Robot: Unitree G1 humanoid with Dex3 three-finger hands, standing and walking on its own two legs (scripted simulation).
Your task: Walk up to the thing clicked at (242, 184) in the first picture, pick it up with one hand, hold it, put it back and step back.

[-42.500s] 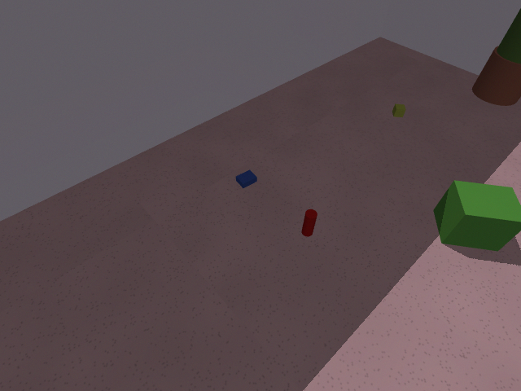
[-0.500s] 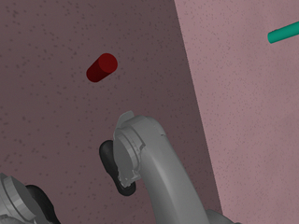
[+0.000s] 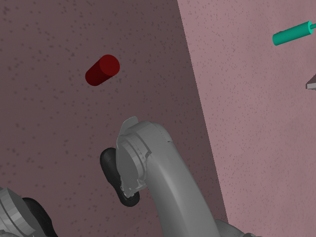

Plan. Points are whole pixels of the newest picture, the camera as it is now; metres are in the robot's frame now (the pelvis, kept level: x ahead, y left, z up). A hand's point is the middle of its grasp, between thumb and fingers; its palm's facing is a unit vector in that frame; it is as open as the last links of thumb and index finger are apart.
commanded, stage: open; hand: left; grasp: from above
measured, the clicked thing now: out of the picture +0.44 +0.35 -0.29
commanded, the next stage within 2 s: withdraw in 0.98 s
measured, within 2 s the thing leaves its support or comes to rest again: rests again in 0.10 s
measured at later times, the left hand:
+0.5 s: hand out of the picture +0.45 +0.34 -0.26, palm faces +0.03 -0.46 -0.89, open 12.6 cm
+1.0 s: hand out of the picture +0.44 +0.34 -0.26, palm faces +0.02 -0.47 -0.88, open 13.6 cm
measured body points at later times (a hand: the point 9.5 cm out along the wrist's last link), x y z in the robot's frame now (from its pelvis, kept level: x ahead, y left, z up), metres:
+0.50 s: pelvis +0.00 +0.00 +0.00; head +0.32 +0.11 +0.30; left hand +0.45 +0.36 -0.21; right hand +0.00 -0.24 -0.04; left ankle +0.06 +0.13 -0.29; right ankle +0.12 -0.11 -0.29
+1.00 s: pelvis +0.00 +0.00 +0.00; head +0.31 +0.11 +0.30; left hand +0.44 +0.36 -0.21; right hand +0.00 -0.24 -0.04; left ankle +0.06 +0.13 -0.29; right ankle +0.12 -0.11 -0.29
